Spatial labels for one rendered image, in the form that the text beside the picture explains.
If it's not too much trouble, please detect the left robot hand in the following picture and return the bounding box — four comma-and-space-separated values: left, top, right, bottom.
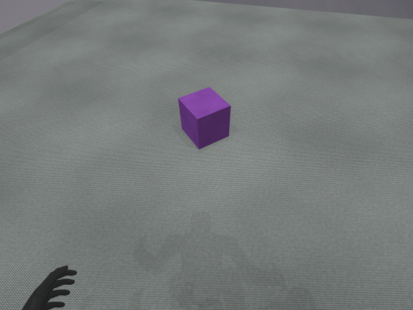
22, 265, 77, 310

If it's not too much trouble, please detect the carton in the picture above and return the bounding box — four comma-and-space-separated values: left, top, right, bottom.
178, 87, 231, 149

